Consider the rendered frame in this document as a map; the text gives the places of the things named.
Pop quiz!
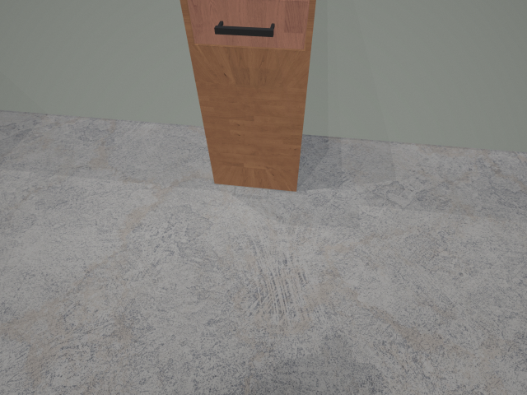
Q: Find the cabinet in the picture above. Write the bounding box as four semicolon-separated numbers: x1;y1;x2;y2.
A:
180;0;316;192

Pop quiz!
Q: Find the handle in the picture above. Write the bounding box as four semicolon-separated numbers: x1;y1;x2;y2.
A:
214;21;275;37

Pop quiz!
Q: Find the drawer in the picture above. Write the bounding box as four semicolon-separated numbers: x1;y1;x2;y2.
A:
187;0;310;49

